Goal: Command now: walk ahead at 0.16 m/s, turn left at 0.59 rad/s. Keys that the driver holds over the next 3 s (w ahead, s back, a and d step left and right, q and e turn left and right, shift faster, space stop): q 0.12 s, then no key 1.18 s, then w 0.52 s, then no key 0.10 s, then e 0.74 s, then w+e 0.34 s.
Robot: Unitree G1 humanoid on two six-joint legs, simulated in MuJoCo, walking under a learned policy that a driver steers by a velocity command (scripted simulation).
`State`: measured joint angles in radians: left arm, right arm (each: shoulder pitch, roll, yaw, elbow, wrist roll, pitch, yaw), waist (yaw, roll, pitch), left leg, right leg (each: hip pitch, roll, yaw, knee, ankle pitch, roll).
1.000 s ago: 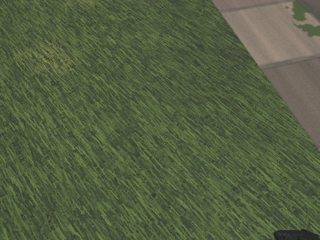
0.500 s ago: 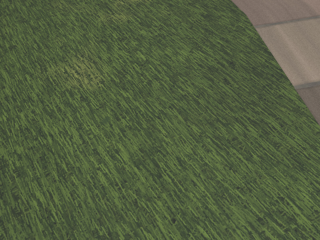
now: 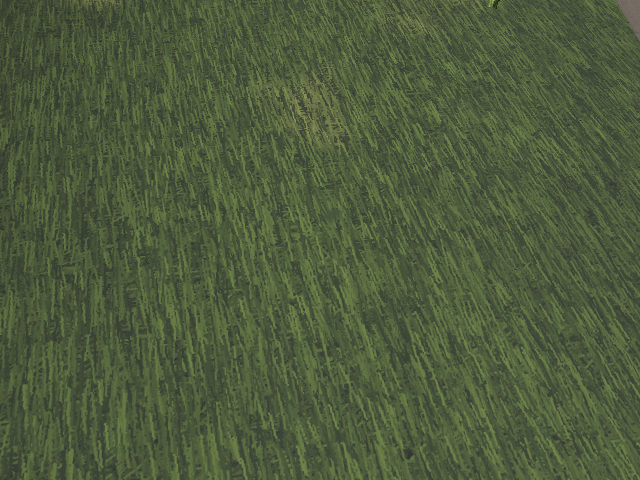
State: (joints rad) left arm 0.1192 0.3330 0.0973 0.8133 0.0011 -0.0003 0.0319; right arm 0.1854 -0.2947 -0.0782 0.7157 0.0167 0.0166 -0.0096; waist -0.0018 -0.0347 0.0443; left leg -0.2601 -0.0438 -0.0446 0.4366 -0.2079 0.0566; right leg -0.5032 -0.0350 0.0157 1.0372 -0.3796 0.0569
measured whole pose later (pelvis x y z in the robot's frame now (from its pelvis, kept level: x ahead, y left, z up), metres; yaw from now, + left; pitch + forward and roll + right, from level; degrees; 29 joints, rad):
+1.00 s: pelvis +0.08 +0.01 -0.01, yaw +10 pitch -2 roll +0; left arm 0.14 0.28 0.03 1.01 0.00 0.01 0.03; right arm 0.21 -0.24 -0.02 0.90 -0.01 0.00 -0.02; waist 0.01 0.00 0.04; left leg -0.15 -0.02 -0.05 0.50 -0.31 0.01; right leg -0.19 -0.03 0.04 0.47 -0.25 0.05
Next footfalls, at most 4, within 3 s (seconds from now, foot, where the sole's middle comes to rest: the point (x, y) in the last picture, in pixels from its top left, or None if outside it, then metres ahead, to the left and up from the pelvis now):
0.28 right None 0.15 -0.13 -0.78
0.56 left None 0.07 0.13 -0.78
1.98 left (228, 470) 0.47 0.17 -0.78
2.48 right None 0.45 -0.07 -0.78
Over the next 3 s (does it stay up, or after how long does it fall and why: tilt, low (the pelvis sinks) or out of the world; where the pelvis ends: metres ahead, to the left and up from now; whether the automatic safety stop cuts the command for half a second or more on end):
stays up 0.49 0.03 -0.01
